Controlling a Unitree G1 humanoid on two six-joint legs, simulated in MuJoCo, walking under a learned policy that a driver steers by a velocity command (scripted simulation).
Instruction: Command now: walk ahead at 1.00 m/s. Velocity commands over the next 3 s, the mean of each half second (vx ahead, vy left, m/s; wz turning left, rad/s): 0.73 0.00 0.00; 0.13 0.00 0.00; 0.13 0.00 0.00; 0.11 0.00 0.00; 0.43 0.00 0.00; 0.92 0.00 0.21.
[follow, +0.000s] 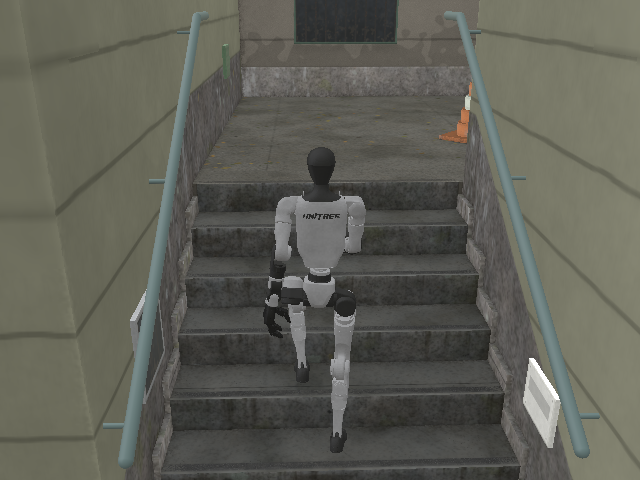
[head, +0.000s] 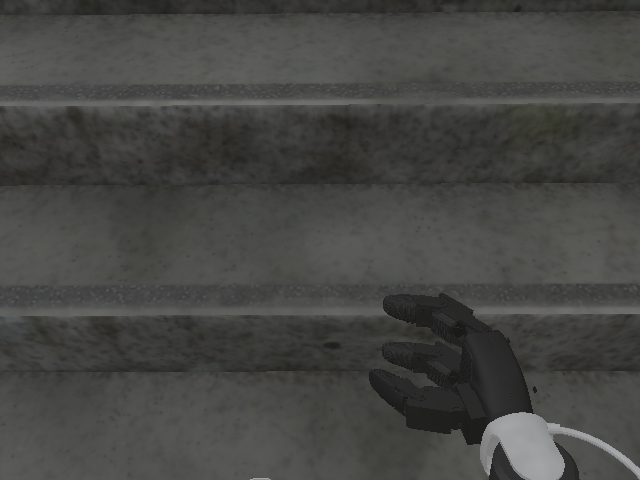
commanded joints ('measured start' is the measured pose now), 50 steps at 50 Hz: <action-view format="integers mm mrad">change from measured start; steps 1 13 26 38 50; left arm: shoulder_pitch -228 -689 -471 -130 -185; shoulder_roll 402 -105 -157 191 82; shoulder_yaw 113 -83 -76 -10 31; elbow -218 -714 -156 -173 -116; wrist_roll -6 54 112 88 103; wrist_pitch -35 62 56 21 75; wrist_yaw -6 43 -105 -120 -43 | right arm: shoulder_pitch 471 562 550 105 136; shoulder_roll -311 -203 -116 -193 -187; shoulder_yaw -136 -124 -116 -43 -104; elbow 93 570 330 183 410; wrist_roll -23 -13 -64 -66 -42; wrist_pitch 7 -93 35 98 -43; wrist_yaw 10 34 50 103 31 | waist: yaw -319 62 -214 -54 21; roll -107 18 122 -89 21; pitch -362 309 -78 17 -89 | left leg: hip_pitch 811 505 -99 179 461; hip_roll -119 133 39 107 214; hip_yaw -4 -149 -300 -64 -579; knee -466 -1346 473 126 -927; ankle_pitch -81 534 125 83 -236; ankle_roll -10 -78 22 -88 79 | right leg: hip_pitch -1 -1260 -368 -422 -894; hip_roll -173 59 -51 -243 24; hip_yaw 69 80 169 173 358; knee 619 1759 211 -101 1495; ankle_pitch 1726 -418 397 162 -59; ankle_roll -100 -42 -54 -98 60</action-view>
